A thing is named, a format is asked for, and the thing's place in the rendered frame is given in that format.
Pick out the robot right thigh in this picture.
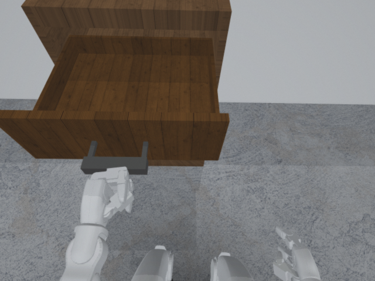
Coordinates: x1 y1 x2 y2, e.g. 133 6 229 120
211 256 254 281

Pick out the drawer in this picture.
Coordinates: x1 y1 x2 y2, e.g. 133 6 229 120
0 35 230 160

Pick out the left robot hand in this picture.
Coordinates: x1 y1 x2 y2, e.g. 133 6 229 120
80 167 134 227

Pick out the cabinet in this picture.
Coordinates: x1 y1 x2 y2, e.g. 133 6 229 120
21 0 232 166

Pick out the robot thigh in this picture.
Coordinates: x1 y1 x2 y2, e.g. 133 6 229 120
131 249 173 281
211 256 254 281

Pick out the left robot forearm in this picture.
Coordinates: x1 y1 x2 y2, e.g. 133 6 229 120
59 224 108 281

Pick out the handle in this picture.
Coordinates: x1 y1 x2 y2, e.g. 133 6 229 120
81 141 148 175

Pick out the robot left thigh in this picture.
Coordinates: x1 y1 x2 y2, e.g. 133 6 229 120
131 249 173 281

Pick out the right robot hand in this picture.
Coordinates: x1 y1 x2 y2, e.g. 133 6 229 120
273 226 321 281

